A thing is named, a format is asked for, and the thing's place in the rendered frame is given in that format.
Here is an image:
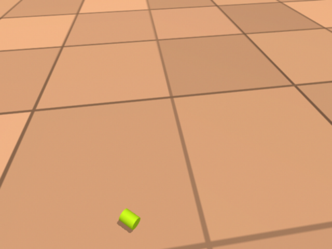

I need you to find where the can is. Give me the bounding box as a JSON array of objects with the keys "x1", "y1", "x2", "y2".
[{"x1": 119, "y1": 209, "x2": 141, "y2": 230}]

